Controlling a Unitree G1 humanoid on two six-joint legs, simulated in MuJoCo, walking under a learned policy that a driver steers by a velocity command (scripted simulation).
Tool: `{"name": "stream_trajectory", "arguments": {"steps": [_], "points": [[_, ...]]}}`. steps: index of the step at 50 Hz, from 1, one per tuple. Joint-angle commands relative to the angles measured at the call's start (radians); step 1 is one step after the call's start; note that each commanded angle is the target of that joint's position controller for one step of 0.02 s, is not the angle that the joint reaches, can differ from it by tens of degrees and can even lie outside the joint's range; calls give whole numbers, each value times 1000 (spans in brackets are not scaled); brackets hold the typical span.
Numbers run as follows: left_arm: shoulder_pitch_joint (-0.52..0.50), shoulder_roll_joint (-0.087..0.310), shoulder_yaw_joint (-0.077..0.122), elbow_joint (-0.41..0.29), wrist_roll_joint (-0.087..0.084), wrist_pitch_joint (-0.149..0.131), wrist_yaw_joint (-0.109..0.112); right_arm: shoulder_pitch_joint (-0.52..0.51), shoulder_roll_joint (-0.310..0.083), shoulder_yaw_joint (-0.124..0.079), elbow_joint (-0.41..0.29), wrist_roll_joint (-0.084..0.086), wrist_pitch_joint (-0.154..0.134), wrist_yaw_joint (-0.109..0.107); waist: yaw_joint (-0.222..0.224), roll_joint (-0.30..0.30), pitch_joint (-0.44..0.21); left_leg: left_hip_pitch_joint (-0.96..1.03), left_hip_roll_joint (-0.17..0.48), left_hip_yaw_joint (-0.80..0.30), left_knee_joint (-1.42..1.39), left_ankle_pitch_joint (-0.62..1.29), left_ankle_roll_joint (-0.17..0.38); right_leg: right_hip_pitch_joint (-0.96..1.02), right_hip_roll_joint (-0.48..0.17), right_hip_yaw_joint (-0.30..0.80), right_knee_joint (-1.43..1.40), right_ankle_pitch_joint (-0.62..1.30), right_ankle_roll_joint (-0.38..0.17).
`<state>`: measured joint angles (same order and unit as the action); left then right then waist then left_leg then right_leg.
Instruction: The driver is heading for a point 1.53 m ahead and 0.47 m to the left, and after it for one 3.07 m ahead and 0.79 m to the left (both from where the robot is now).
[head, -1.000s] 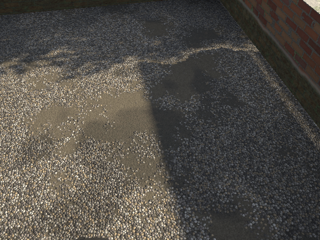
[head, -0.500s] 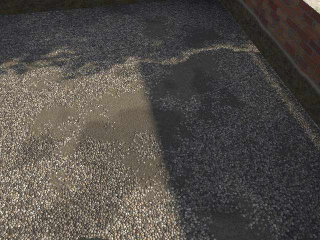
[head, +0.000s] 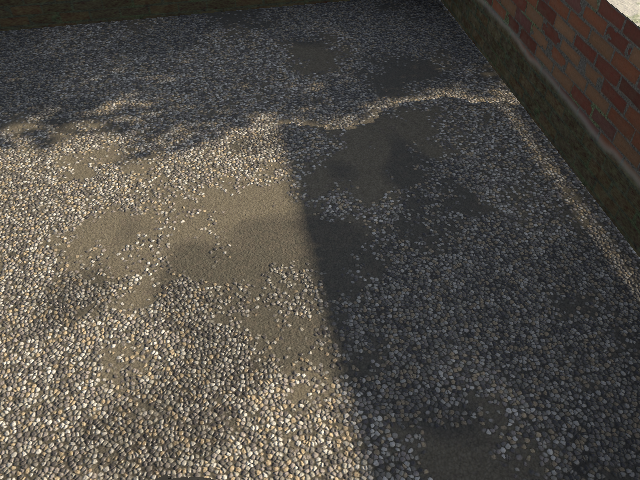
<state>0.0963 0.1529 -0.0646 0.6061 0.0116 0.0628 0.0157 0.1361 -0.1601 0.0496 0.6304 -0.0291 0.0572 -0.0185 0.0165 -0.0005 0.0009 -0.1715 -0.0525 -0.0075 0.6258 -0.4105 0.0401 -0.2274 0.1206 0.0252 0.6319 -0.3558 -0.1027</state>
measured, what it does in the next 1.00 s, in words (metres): stands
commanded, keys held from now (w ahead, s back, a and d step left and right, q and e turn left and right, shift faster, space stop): w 1.00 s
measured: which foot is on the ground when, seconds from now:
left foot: down 0.00-1.00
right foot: down 0.00-1.00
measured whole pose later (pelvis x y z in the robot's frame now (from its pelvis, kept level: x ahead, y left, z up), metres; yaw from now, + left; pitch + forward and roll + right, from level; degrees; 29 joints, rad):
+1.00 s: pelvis +0.00 +0.00 +0.00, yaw +0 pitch -2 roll +0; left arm 0.10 0.15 -0.06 0.61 0.01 0.06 0.02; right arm 0.14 -0.16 0.05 0.63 -0.03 0.06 -0.02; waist 0.02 0.00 0.00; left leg -0.17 -0.05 -0.01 0.63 -0.41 0.04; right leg -0.23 0.11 0.02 0.64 -0.36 -0.10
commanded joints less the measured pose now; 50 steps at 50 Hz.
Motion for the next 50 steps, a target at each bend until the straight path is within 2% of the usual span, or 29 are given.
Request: {"name": "stream_trajectory", "arguments": {"steps": [1,50], "points": [[-96,66,19,-95,0,-18,2,-79,-67,-18,-90,0,-17,-2,0,-5,-58,43,66,-76,-50,262,14,-41,-138,152,-118,300,2],[-91,64,19,-96,1,-19,3,-79,-66,-17,-90,0,-16,-2,0,-6,-58,38,65,-80,-49,264,15,-39,-141,142,-115,295,3]]}}
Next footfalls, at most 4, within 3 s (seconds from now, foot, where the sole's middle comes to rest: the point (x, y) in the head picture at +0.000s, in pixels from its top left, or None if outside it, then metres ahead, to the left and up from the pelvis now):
none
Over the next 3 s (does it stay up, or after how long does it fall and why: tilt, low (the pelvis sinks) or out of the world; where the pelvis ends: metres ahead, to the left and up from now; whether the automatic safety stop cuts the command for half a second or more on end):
stays up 0.00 0.00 0.00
